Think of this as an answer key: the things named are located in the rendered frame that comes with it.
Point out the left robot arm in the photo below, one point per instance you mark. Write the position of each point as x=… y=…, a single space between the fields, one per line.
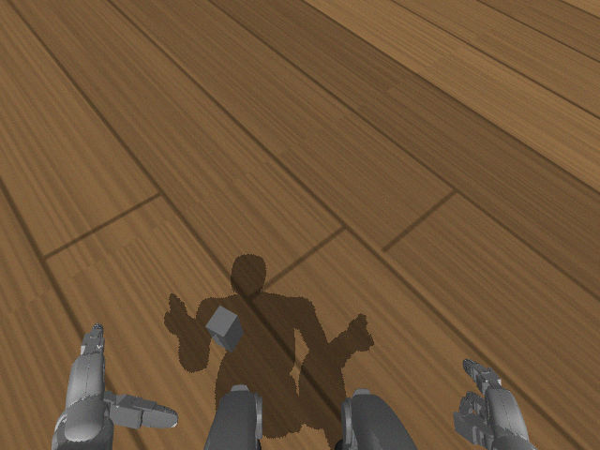
x=85 y=425

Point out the left robot hand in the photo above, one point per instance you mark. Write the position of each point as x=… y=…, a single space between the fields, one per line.
x=86 y=381

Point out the carton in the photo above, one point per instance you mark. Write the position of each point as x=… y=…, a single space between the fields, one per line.
x=225 y=328

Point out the right robot hand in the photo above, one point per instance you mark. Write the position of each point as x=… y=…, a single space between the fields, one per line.
x=497 y=414

